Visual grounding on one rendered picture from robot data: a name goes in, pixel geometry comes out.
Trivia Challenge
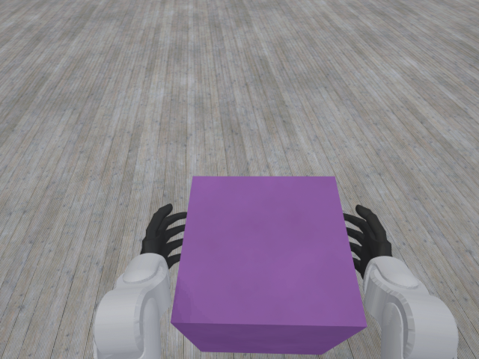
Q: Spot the left robot hand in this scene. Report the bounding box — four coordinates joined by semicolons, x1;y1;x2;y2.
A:
140;203;187;270

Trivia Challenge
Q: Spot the carton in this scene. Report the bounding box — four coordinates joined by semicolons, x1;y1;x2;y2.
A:
171;177;367;355

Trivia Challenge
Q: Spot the robot left forearm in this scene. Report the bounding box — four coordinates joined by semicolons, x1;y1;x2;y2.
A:
93;253;171;359

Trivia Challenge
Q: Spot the right robot hand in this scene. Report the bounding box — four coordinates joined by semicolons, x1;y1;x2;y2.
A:
343;205;392;279

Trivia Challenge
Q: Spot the robot right forearm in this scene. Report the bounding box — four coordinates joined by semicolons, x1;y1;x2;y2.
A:
363;256;459;359

